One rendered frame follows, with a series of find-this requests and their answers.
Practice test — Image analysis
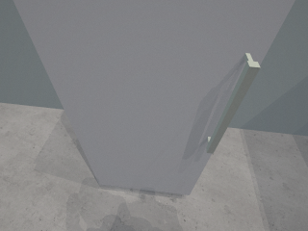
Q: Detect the handle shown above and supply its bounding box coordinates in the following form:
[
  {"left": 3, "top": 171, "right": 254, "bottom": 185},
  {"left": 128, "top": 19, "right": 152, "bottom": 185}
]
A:
[{"left": 206, "top": 53, "right": 261, "bottom": 154}]

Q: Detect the fridge door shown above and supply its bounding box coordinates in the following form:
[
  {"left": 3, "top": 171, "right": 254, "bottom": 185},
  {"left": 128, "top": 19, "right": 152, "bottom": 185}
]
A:
[{"left": 13, "top": 0, "right": 295, "bottom": 195}]

